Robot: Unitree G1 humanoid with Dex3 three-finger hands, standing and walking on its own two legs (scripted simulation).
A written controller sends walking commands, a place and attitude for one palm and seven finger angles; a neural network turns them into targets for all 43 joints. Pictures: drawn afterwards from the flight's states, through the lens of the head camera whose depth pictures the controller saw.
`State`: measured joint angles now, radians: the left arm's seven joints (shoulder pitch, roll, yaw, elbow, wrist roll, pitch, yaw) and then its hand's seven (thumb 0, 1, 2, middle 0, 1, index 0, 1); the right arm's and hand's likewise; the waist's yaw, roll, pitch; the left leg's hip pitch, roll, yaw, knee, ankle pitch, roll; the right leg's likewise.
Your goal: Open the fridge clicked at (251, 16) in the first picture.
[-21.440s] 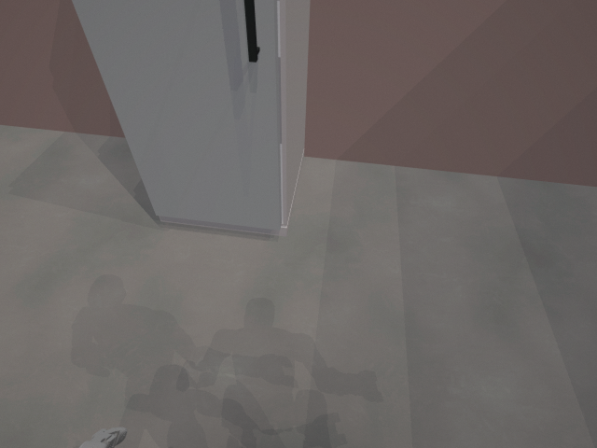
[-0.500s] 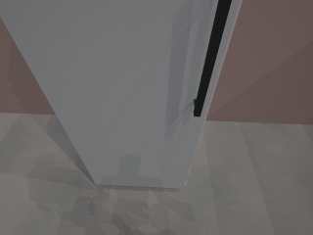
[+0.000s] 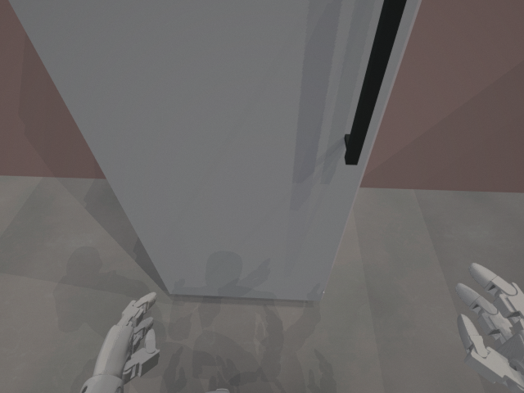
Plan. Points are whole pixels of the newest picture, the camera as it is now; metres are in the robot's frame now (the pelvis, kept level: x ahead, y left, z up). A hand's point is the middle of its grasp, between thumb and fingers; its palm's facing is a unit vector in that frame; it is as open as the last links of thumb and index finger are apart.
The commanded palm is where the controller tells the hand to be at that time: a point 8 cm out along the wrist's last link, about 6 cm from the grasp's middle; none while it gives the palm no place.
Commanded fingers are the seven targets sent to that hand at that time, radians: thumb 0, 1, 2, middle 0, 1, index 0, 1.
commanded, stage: raise the hand to about handle height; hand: right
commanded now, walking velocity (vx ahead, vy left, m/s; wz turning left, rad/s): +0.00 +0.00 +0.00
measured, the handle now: (377, 43) +0.50 -0.12 +0.29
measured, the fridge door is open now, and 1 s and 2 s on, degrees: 0 0 0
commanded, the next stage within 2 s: move the hooked fingers beside the handle in 1.76 s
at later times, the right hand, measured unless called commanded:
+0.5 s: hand out of the picture +0.21 -0.27 +0.13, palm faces +0.11 +0.99 -0.09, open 11.1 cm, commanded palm +0.17 -0.31 +0.14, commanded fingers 0.00 0.10 -0.47 0.27 0.94 0.27 0.94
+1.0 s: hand out of the picture +0.26 -0.30 +0.23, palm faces +0.11 +0.99 -0.09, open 13.7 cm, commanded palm +0.22 -0.34 +0.24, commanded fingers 0.00 0.50 -0.30 0.30 1.20 0.30 1.20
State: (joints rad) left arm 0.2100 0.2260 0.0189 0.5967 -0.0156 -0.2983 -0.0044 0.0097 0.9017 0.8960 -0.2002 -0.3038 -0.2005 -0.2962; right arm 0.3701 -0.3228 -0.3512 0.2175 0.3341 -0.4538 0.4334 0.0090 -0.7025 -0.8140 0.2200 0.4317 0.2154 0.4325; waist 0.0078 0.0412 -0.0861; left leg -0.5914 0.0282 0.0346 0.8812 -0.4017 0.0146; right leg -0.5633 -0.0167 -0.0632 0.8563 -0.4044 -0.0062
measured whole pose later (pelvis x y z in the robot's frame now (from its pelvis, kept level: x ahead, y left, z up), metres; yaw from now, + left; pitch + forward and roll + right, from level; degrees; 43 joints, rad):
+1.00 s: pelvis +0.01 -0.01 +0.04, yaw -2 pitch -4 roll +1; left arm 0.16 0.26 -0.09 0.64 -0.09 -0.26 0.12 0.01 0.90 0.90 -0.20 -0.30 -0.20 -0.30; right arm -0.07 -0.49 -0.43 -0.03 0.36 0.28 0.40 0.00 0.43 -0.33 0.30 1.16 0.30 1.16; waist -0.09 -0.05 -0.01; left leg -0.16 0.02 0.08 0.49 -0.26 0.00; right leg -0.18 -0.01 -0.02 0.54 -0.29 -0.02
